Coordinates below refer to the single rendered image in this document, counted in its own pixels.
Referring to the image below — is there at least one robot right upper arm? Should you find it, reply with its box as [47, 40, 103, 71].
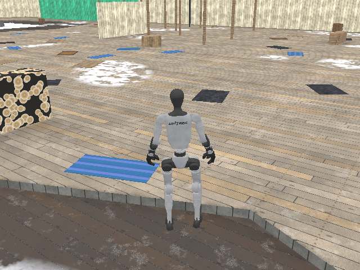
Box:
[190, 113, 207, 143]

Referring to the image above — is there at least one left robot hand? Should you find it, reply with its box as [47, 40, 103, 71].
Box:
[146, 154, 159, 166]

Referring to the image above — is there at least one left robot foot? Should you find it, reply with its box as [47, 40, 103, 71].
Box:
[165, 217, 173, 231]

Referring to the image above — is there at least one left robot thigh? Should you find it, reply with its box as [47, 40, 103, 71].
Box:
[161, 157, 173, 195]

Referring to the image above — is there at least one left robot forearm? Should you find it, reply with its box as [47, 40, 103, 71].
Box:
[148, 137, 158, 156]

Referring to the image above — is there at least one right robot hand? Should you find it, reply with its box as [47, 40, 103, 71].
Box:
[202, 151, 215, 164]

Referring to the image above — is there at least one robot left upper arm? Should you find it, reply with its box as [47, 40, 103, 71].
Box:
[152, 114, 166, 145]

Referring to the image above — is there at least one right robot forearm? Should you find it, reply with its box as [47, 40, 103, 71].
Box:
[202, 134, 213, 154]

